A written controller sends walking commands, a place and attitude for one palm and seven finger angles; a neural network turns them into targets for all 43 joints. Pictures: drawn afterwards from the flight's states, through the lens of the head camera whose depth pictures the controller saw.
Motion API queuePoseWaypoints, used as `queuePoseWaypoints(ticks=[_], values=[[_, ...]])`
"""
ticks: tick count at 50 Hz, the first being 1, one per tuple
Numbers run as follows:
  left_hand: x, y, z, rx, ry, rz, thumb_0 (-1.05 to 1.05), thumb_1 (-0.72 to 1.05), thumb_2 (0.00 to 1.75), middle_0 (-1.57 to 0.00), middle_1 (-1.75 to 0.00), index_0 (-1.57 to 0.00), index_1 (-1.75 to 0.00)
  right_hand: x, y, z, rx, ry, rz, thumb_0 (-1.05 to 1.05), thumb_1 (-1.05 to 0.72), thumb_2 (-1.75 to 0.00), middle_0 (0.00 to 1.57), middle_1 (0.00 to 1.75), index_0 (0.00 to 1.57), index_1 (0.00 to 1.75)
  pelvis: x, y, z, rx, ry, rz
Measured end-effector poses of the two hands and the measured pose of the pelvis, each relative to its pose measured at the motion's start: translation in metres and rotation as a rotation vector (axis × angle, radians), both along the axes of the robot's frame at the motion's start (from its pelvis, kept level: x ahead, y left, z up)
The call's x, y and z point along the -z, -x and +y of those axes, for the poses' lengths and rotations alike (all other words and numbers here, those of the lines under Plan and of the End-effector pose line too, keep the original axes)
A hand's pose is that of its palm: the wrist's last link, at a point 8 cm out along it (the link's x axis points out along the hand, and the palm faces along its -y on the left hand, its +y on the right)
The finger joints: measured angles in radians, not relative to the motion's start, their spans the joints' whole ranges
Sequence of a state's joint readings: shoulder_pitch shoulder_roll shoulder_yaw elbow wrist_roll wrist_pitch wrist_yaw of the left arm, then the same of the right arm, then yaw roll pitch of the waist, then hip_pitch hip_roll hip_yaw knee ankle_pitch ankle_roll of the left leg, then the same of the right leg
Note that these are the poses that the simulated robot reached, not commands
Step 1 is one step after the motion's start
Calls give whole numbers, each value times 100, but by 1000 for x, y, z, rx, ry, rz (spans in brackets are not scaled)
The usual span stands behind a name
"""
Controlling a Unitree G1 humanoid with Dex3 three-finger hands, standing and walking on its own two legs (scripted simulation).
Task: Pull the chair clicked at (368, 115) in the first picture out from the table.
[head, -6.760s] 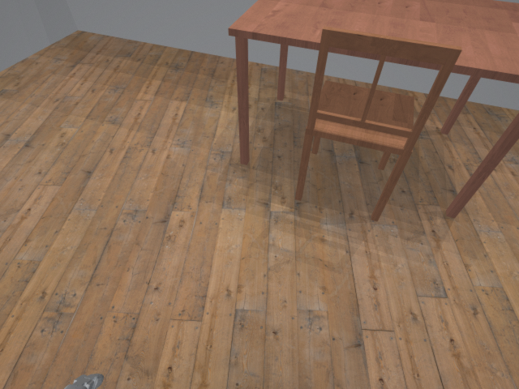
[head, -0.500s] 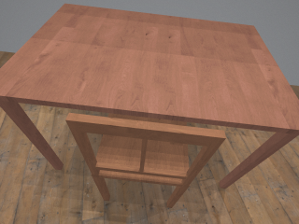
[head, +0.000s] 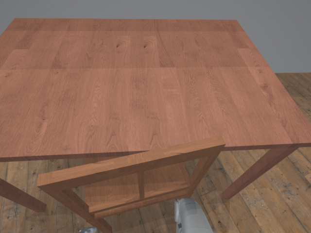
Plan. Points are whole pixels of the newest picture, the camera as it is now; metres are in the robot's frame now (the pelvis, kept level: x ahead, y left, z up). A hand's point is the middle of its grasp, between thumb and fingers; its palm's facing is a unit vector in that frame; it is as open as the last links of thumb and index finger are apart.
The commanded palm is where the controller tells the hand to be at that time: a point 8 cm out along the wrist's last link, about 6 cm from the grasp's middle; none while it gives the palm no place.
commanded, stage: come to a stop and stand still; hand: left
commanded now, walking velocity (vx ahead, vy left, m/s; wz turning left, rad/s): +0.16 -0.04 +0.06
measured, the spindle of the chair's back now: (141, 184) +0.27 +0.04 -0.10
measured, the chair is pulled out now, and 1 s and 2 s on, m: -0.05 -0.08 -0.08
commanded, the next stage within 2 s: none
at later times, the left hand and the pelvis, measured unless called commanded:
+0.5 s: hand out of the picture +0.13 +0.08 -0.17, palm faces +0.06 -0.92 -0.38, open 7.3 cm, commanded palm none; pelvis +0.10 -0.13 -0.02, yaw +3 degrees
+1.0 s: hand out of the picture -0.10 +0.10 -0.18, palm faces +0.18 -0.97 -0.17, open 7.4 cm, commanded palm none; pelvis -0.04 -0.07 +0.00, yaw +4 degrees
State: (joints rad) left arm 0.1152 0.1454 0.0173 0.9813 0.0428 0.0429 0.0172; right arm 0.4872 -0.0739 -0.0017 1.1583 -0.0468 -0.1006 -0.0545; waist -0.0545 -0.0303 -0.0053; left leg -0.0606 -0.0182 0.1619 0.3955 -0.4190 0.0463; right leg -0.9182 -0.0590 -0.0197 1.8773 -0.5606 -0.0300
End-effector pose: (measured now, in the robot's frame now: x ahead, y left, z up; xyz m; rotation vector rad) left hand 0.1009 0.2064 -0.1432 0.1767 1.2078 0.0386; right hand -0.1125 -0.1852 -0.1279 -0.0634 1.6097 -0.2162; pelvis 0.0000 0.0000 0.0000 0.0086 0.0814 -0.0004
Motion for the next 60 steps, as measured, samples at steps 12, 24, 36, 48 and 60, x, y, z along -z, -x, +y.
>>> queuePoseWaypoints(ticks=[12,24,36,48,60], values=[[6,-133,-77,167,-102,53,0,91,90,-20,-30,-24,-32,-7,9,-72,71,-48,352,0,-91,-90,21,30,20,30,16,-64,-64,-36,-45,90],[-9,-39,-82,-135,-220,103,0,91,90,-20,-30,-20,-30,47,-298,-229,-122,138,-338,1,-92,-90,20,29,19,30,23,-101,-129,-54,-59,-140],[-10,102,-65,-342,-245,104,0,91,90,-20,-30,-20,-30,-7,-383,-143,-410,-3,-699,-1,-92,-90,19,29,19,30,21,-30,-124,-120,-61,-98],[10,202,-62,-281,-19,228,0,91,90,-20,-30,-20,-30,-2,-90,-141,-187,129,-238,-4,-98,-90,21,30,20,30,0,34,-75,-66,0,-112],[8,220,-48,-182,8,326,0,91,90,-20,-30,-20,-30,-19,61,-97,-21,135,25,0,-92,-90,20,29,20,30,-8,59,-60,-25,15,-70]])
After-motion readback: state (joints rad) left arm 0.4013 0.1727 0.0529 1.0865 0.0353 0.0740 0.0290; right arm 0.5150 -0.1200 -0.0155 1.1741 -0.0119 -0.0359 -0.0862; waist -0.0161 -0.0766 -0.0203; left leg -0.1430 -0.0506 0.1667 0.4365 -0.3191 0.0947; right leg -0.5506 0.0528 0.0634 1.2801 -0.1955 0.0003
